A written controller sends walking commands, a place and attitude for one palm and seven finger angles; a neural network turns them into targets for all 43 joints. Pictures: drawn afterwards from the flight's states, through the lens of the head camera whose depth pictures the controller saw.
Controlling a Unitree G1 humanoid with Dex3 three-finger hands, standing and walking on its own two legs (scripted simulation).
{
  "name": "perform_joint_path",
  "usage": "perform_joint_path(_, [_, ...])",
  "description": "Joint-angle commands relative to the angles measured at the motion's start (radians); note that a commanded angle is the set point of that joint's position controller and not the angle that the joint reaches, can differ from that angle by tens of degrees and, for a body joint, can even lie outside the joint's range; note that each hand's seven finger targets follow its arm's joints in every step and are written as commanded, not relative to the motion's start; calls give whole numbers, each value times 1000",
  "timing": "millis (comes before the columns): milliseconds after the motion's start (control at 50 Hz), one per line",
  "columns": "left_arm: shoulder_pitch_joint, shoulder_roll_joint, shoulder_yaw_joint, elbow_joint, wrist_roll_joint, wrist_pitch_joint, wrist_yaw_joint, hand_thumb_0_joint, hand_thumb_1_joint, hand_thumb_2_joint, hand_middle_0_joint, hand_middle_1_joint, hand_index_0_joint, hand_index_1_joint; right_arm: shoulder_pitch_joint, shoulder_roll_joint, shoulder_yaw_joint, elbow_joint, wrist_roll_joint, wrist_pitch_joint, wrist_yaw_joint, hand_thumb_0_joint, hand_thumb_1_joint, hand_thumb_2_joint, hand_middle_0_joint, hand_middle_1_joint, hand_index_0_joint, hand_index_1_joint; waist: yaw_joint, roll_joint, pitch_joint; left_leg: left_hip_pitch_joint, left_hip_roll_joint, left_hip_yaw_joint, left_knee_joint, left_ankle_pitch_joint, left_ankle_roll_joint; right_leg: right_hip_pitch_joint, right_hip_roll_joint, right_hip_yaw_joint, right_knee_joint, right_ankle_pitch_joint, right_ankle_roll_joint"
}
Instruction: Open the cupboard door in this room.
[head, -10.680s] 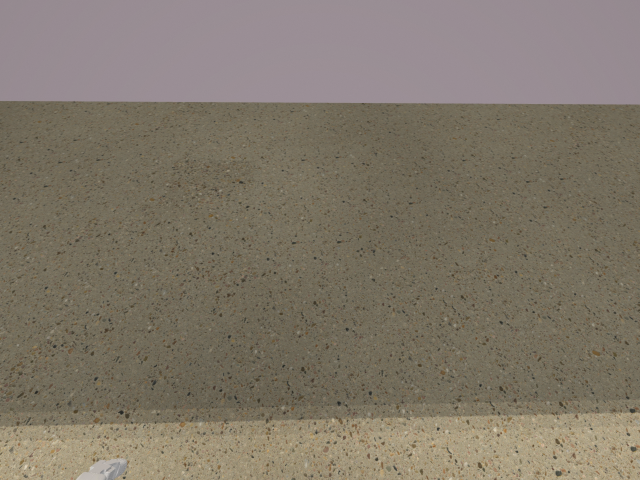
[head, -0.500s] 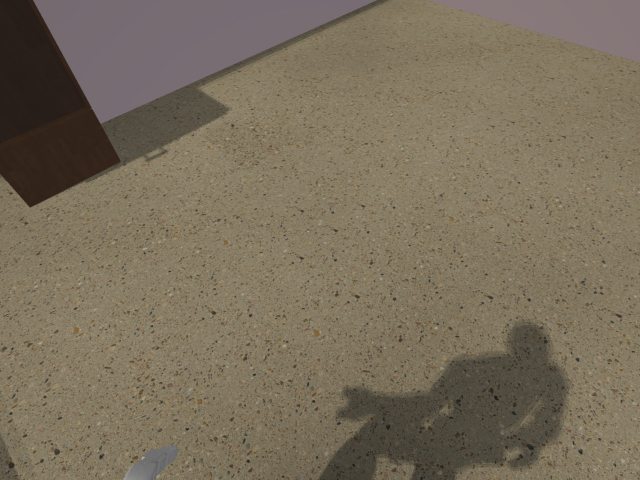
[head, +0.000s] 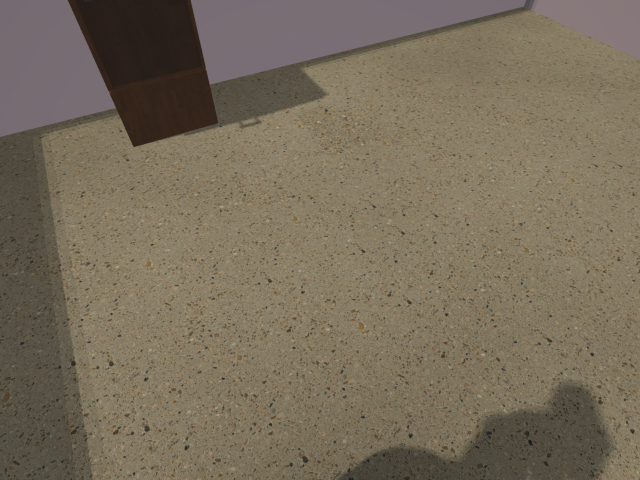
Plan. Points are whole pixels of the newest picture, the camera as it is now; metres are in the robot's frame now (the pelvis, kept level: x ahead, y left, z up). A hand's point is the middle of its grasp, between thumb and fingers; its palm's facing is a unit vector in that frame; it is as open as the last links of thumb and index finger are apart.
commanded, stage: stand and wait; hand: left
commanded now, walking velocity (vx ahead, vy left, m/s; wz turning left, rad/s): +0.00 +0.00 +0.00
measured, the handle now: out of the picture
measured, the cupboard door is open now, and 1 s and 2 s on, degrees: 0 0 0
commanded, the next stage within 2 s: turn or walk to find it in 0.14 s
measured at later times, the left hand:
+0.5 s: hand out of the picture -0.02 +0.19 -0.17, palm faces +0.14 -0.97 -0.20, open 7.4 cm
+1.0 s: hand out of the picture -0.05 +0.17 -0.15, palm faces +0.19 -0.95 -0.24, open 7.4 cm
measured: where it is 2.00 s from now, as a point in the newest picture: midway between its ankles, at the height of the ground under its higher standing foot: outside the picture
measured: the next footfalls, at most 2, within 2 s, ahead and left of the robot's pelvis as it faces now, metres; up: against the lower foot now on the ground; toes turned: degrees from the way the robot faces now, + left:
right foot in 0.30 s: +0.02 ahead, -0.12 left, +0.00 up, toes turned -5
right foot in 0.88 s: -0.03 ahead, -0.11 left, +0.00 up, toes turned +9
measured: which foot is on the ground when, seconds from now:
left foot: down 0.00-0.92, up 0.94-1.00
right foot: down 0.00-0.02, up 0.04-0.28, down 0.30-0.56, up 0.58-0.86, down 0.88-1.00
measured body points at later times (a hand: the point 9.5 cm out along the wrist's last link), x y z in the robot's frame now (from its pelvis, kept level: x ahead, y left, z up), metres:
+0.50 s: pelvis -0.04 +0.01 +0.00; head -0.03 +0.01 +0.45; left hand -0.03 +0.24 -0.16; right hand +0.03 -0.24 -0.15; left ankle -0.05 +0.13 -0.72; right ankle -0.02 -0.12 -0.73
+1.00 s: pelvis -0.07 -0.02 +0.01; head -0.07 -0.05 +0.45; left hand -0.06 +0.22 -0.13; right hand -0.01 -0.24 -0.16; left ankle -0.07 +0.13 -0.72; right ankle -0.06 -0.11 -0.73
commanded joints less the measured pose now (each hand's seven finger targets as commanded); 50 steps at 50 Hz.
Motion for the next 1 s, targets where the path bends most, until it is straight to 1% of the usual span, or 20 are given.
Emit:
perform_joint_path(0, [11, 65, 0, -39, -11, -5, 7, 0, 900, 900, -200, -300, -200, -300, 98, -168, -14, -17, -3, -43, -8, 0, -900, -900, 200, 300, 200, 300, -43, 196, -113, 191, 297, -250, -229, 465, 141, -128, -22, 99, 105, -135, 50])
perform_joint_path(20, [-34, 58, -9, -31, -9, 9, 12, 0, 900, 900, -200, -300, -200, -300, 77, -148, -8, -5, -6, -46, -21, 0, -900, -900, 200, 300, 200, 300, -63, 273, -66, 120, 297, -264, -288, 481, 177, -129, -10, 135, 200, -246, 70])
perform_joint_path(60, [-27, 68, -8, 4, -10, 18, 7, 0, 900, 900, -200, -300, -200, -300, 18, -112, 7, 2, -5, -48, -34, 0, -900, -900, 200, 300, 200, 300, -32, 232, -14, 77, 258, -197, -265, 570, 196, -120, -16, 191, 271, -211, 65])
perform_joint_path(120, [3, 43, -17, 37, -8, 15, 0, 0, 900, 900, -200, -300, -200, -300, 4, -107, 4, 6, -3, -50, -34, 0, -900, -900, 200, 300, 200, 300, -27, 145, -10, 74, 219, -134, -250, 551, 184, -86, -11, 181, 216, -158, 71])
perform_joint_path(240, [49, 57, -8, 46, -7, -1, 6, 0, 900, 900, -200, -300, -200, -300, 19, -103, -17, 9, 3, -43, -23, 0, -900, -900, 200, 300, 200, 300, -12, 104, -39, 16, 161, -168, -164, 424, 141, 54, 2, 135, -75, 45, 85])
perform_joint_path(280, [52, 109, 4, 34, 0, -11, 13, 0, 900, 900, -200, -300, -200, -300, 23, -66, -15, -10, 9, -41, -14, 0, -900, -900, 200, 300, 200, 300, -17, -17, -45, -83, 73, -113, -73, 250, 80, 127, -94, 228, -153, 214, 51])
perform_joint_path(320, [37, 173, 30, 9, 2, -17, 13, 0, 900, 900, -200, -300, -200, -300, 16, -37, -18, -37, 2, -23, -8, 0, -900, -900, 200, 300, 200, 300, -8, -278, -39, -149, -29, -9, 99, -6, 28, 95, -251, 374, -240, 199, -62])
perform_joint_path(340, [40, 164, 29, -1, 3, -19, 13, 0, 900, 900, -200, -300, -200, -300, -9, -48, -20, -47, -2, -18, -8, 0, -900, -900, 200, 300, 200, 300, 9, -281, -21, -166, -22, -29, 214, -156, 27, 54, -286, 401, -277, 212, -119])
perform_joint_path(380, [-5, 147, 28, -14, 8, -18, 15, 0, 900, 900, -200, -300, -200, -300, 6, -30, -20, -41, 2, -15, -5, 0, -900, -900, 200, 300, 200, 300, -12, -174, -6, -166, -7, -46, 315, -184, 31, 15, -277, 353, -261, 271, -145])
perform_joint_path(440, [-40, 157, 33, -24, 8, -13, 15, 0, 900, 900, -200, -300, -200, -300, 63, -7, -11, -20, 2, -17, -2, 0, -900, -900, 200, 300, 200, 300, -28, -159, -37, -109, -6, -1, 145, -111, 18, 49, -227, 248, -184, 328, -106])
perform_joint_path(500, [-70, 157, 38, -41, -6, 0, 11, 0, 900, 900, -200, -300, -200, -300, 125, -39, -14, -5, -2, -26, 2, 0, -900, -900, 200, 300, 200, 300, -55, -73, -55, 45, 18, -19, -77, 94, 27, -56, -184, 171, -79, 116, -23])
perform_joint_path(540, [-92, 84, 30, -89, -14, 17, 3, 0, 900, 900, -200, -300, -200, -300, 133, -164, -36, -32, -17, -33, 2, 0, -900, -900, 200, 300, 200, 300, -62, 272, -12, -35, 260, -386, -301, 74, 150, -172, 0, 67, 181, -161, 74])
perform_joint_path(560, [-153, 92, 28, -104, -6, 29, 7, 0, 900, 900, -200, -300, -200, -300, 145, -175, -43, -31, -17, -37, -6, 0, -900, -900, 200, 300, 200, 300, -91, 314, 4, -87, 295, -473, -370, 60, 203, -184, 5, 129, 349, -260, 70])
perform_joint_path(620, [-133, 87, 31, -95, -5, 24, -4, 0, 900, 900, -200, -300, -200, -300, 93, -157, -33, -43, -16, -39, -16, 0, -900, -900, 200, 300, 200, 300, -45, 180, -38, -46, 245, -377, -298, 170, 220, -221, 3, 200, 465, -199, 63])
perform_joint_path(700, [-137, 55, 13, -83, -12, 13, -4, 0, 900, 900, -200, -300, -200, -300, 141, -136, -29, -21, -13, -45, -22, 0, -900, -900, 200, 300, 200, 300, -64, 127, -109, 82, 211, -300, -250, 353, 216, -189, 30, 187, 338, -192, 70])
perform_joint_path(820, [-20, 43, -5, -24, -16, -4, 9, 0, 900, 900, -200, -300, -200, -300, 139, -104, -23, 9, -6, -41, -16, 0, -900, -900, 200, 300, 200, 300, -22, 110, -135, 7, 151, -247, -180, 328, 153, 90, 54, 159, -127, 35, 63])
perform_joint_path(840, [-4, 71, -5, -11, -11, -13, 15, 0, 900, 900, -200, -300, -200, -300, 144, -70, -19, 12, 2, -43, -13, 0, -900, -900, 200, 300, 200, 300, -21, 39, -110, -71, 102, -200, -129, 233, 105, 172, 7, 210, -224, 97, 56])
perform_joint_path(860, [-20, 119, -2, -11, -7, -21, 20, 0, 900, 900, -200, -300, -200, -300, 153, -23, -9, 7, 9, -43, -9, 0, -900, -900, 200, 300, 200, 300, -40, -94, -91, -148, 34, -125, -68, 106, 52, 188, -125, 355, -269, 78, 9])
perform_joint_path(900, [-58, 175, 15, -32, -6, -23, 17, 0, 900, 900, -200, -300, -200, -300, 112, -17, -4, -11, -6, -18, -6, 0, -900, -900, 200, 300, 200, 300, -27, -295, 1, -148, -15, -71, 32, -93, 20, -2, -231, 474, -362, -55, -87])
perform_joint_path(980, [-81, 114, 1, -24, -8, -26, 11, 0, 900, 900, -200, -300, -200, -300, 152, -10, -3, 39, -4, -17, -9, 0, -900, -900, 200, 300, 200, 300, -53, -143, 24, -114, 0, -61, 136, -57, 28, 2, -157, 364, -290, 151, -109])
